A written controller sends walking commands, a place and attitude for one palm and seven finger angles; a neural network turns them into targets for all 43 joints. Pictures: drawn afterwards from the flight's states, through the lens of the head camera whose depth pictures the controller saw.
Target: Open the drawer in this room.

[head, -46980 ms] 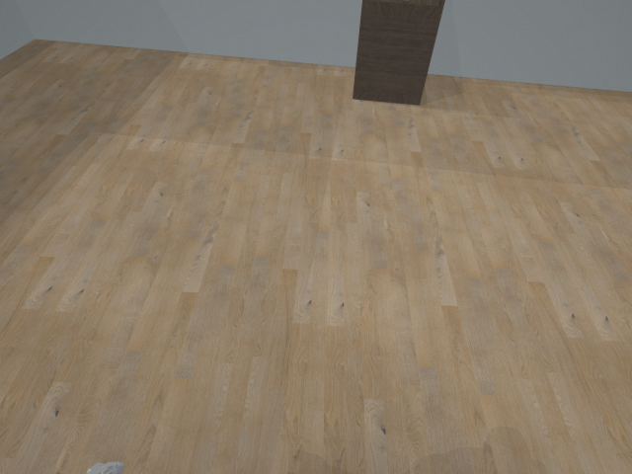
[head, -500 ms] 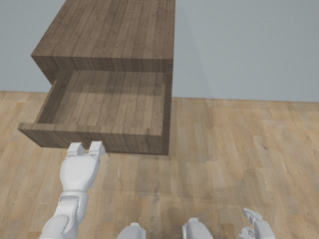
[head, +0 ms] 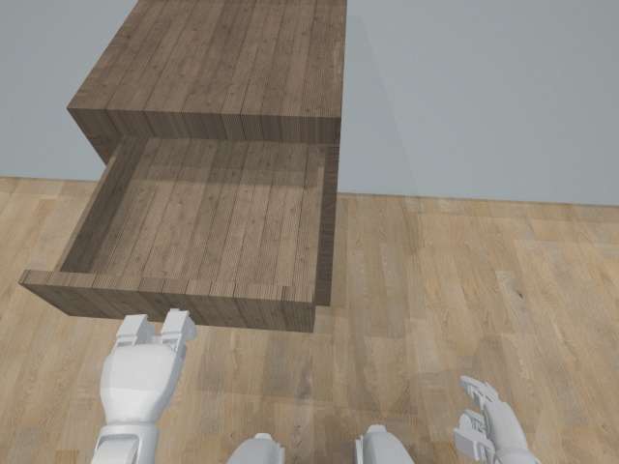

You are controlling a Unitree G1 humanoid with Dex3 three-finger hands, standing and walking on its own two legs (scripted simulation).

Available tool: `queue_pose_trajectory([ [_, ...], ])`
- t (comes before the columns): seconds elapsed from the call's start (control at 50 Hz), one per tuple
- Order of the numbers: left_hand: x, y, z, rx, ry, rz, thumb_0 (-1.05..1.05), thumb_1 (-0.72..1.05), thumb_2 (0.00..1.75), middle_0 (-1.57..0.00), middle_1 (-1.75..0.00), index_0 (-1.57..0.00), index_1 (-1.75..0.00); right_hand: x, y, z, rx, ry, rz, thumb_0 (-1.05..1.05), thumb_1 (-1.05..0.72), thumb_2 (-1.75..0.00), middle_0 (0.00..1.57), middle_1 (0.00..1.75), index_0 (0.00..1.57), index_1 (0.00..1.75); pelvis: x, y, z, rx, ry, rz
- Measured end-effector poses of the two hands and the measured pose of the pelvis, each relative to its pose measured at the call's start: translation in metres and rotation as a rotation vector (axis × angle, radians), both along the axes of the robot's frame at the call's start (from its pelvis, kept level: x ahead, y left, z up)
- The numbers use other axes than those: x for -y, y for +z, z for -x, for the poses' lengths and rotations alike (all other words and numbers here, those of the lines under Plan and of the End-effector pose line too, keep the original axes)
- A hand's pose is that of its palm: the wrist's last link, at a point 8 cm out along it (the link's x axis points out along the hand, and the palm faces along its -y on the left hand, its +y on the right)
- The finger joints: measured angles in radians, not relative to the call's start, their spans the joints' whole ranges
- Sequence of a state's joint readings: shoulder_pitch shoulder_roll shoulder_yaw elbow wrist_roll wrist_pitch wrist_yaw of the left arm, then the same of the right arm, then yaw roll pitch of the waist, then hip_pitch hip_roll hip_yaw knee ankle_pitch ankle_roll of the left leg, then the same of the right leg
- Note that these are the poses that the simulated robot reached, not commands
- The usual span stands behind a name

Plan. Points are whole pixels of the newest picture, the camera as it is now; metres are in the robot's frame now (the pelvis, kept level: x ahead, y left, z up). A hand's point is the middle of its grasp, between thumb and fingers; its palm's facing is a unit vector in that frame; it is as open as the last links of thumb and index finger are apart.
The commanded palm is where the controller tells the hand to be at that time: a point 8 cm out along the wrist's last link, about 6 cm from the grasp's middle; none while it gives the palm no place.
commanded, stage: pull the drawer open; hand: left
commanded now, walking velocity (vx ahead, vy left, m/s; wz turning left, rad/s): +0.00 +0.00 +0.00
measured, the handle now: (167, 341) +0.28 +0.22 -0.04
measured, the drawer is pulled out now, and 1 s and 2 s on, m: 0.28 0.30 0.30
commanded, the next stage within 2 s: open the thumb to release the handle in 0.38 s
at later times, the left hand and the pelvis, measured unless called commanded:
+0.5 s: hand (157, 399) +0.21 +0.22 -0.05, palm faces -0.04 -0.07 -1.00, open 8.1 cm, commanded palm +0.19 +0.22 +0.00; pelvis +0.00 -0.01 -0.01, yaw +0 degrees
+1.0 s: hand (154, 400) +0.20 +0.22 -0.05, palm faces -0.02 -0.05 -1.00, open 12.5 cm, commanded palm +0.19 +0.22 +0.00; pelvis -0.02 -0.02 -0.01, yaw +1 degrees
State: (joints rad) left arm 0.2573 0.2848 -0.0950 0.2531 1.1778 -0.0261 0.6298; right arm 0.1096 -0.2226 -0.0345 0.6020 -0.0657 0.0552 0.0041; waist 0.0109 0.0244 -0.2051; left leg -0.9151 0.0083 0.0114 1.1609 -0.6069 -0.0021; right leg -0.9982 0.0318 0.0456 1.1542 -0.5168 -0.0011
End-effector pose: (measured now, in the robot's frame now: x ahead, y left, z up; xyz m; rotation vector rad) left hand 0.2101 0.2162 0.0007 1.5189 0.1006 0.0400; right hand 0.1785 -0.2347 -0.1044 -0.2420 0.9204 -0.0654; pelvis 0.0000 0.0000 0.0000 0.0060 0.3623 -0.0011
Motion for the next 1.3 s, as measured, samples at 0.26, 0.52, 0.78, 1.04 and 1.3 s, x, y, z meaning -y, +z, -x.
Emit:
queue_pose_trajectory([
  [0.26,0.0,0.0,0.022,-0.008,0.009,0.009,0.05,0.39,0.62,-0.35,-1.35,-0.32,-1.35,-0.005,-0.004,-0.01,0.03,0.031,-0.016,0.01,-0.91,-0.9,0.2,0.3,0.2,0.3,0.003,-0.006,0.002,-0.002,-0.003,-0.007],
  [0.52,-0.001,0.0,0.023,0.003,0.014,0.012,0.04,0.39,0.64,-0.37,-1.35,-0.31,-1.35,0.0,-0.009,-0.013,0.042,0.045,-0.007,0.01,-0.91,-0.9,0.2,0.3,0.2,0.3,0.006,-0.013,0.002,-0.014,-0.004,-0.013],
  [0.78,0.0,0.0,0.024,0.029,0.066,-0.017,0.0,0.25,0.63,-0.38,-1.3,-0.34,-1.31,0.003,-0.02,0.001,-0.012,0.027,0.005,0.01,-0.91,-0.9,0.2,0.3,0.2,0.3,0.013,-0.01,0.014,0.001,0.018,-0.016],
  [1.04,-0.002,0.0,0.026,0.022,0.043,-0.007,0.0,-0.34,0.37,-0.33,-1.22,-0.33,-1.24,0.015,-0.01,0.012,0.018,0.005,0.031,0.01,-0.91,-0.9,0.2,0.3,0.2,0.3,0.016,-0.008,0.024,0.019,0.021,-0.015],
  [1.3,-0.002,-0.001,0.023,0.035,0.036,-0.016,0.0,-0.48,0.31,-0.32,-1.2,-0.34,-1.23,0.011,-0.014,0.023,-0.006,0.0,0.034,0.01,-0.91,-0.9,0.2,0.3,0.2,0.3,0.012,-0.008,0.03,0.024,0.029,-0.01],
])
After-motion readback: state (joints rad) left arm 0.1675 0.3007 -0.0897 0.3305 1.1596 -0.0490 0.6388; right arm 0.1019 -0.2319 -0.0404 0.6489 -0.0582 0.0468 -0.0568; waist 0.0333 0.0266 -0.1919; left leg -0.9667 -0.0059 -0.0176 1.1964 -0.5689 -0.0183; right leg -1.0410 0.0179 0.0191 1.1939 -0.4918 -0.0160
